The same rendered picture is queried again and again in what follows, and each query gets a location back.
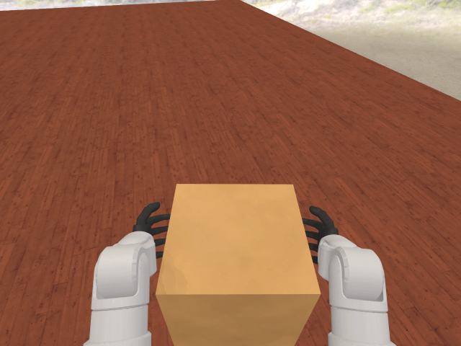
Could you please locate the right robot forearm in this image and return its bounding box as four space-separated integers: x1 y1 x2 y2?
318 234 396 346

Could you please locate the robot right hand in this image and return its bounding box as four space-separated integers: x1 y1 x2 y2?
302 206 339 264

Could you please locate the carton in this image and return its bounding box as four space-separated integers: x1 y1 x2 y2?
156 184 321 346

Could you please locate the robot left hand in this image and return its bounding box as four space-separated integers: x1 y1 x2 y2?
133 202 171 259

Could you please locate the left robot forearm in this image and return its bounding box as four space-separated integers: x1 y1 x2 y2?
84 231 157 346

